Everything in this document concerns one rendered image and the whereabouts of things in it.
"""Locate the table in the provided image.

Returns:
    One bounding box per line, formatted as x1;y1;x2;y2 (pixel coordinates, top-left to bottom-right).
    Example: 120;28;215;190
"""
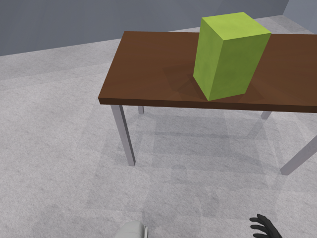
98;31;317;176

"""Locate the carton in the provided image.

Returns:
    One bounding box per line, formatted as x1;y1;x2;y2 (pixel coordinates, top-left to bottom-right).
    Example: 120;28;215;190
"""
193;12;271;101

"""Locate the robot right hand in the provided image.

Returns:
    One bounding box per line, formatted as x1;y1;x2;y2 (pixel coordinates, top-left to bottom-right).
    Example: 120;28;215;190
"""
249;214;282;238

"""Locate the left robot thigh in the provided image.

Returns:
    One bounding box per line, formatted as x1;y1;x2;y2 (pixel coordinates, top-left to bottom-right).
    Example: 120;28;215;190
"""
114;221;148;238

